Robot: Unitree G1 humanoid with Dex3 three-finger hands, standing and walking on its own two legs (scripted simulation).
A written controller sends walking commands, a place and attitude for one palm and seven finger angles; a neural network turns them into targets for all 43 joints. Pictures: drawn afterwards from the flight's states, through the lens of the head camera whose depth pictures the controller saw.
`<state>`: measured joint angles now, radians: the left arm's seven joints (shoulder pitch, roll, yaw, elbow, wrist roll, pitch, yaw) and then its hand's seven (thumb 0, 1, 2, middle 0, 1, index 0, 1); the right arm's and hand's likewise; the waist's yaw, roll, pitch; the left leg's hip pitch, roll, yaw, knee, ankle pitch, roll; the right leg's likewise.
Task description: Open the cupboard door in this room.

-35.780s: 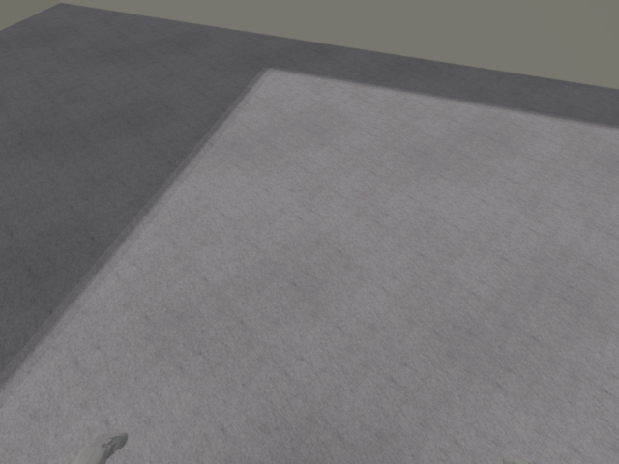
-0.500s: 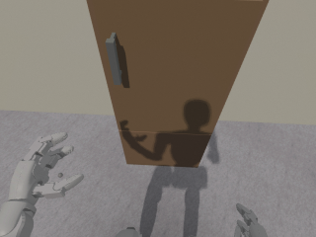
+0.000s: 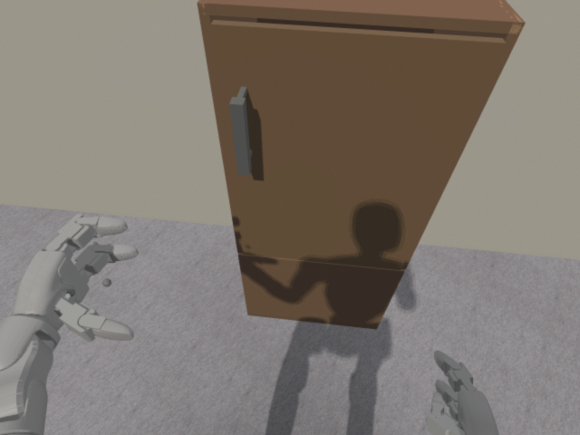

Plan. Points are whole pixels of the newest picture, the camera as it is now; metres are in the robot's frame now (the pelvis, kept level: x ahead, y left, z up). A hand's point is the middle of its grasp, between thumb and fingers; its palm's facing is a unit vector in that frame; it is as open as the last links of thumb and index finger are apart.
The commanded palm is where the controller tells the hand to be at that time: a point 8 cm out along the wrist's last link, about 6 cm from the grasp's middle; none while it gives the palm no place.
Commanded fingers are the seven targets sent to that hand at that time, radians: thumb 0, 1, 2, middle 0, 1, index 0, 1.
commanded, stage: raise the hand with hooked fingers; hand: left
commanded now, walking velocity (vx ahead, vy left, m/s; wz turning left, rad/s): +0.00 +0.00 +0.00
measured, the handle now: (243, 132) +0.58 +0.14 +0.10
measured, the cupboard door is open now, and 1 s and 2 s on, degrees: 0 0 0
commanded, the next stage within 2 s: move the hooked fingers beside the handle in 0.76 s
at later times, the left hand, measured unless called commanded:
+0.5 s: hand (114, 248) +0.30 +0.25 +0.12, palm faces +0.00 -1.00 -0.02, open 14.0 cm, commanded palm +0.27 +0.30 +0.13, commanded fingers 0.00 -0.50 0.30 -0.30 -1.20 -0.30 -1.20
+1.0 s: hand (119, 242) +0.31 +0.25 +0.12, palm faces +0.03 -1.00 -0.01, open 14.0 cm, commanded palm +0.29 +0.30 +0.13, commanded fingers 0.00 -0.50 0.30 -0.30 -1.20 -0.30 -1.20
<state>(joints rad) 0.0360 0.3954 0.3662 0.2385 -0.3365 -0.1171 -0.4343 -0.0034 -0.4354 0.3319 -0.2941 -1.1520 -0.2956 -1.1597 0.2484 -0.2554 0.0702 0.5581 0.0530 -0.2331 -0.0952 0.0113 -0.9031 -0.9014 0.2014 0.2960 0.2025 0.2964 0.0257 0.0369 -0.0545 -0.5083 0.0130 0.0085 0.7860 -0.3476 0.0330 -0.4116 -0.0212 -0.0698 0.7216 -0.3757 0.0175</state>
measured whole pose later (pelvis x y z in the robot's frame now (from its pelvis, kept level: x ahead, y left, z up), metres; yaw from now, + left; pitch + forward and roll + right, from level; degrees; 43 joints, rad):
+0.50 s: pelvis +0.01 -0.01 +0.01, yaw -1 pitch +3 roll -1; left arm -0.10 0.44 0.43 0.37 -0.35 -0.08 -0.51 -0.01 -0.50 0.30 -0.30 -1.20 -0.30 -1.20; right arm 0.28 -0.28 0.06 0.58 0.06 -0.21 -0.10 0.01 -0.90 -0.90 0.20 0.30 0.20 0.30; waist 0.01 0.04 -0.03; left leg -0.43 0.02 0.02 0.68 -0.31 0.02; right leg -0.35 -0.01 -0.06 0.64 -0.34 0.00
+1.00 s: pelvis +0.00 -0.02 +0.01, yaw +0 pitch +3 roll -1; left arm -0.19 0.43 0.42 0.46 -0.33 -0.11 -0.49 -0.01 -0.50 0.30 -0.30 -1.20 -0.30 -1.20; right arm 0.26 -0.28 0.06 0.59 0.06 -0.20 -0.12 0.01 -0.90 -0.90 0.20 0.30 0.20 0.30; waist 0.02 0.04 -0.02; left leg -0.44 0.03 0.00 0.69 -0.30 0.00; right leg -0.35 0.00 -0.07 0.65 -0.35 -0.01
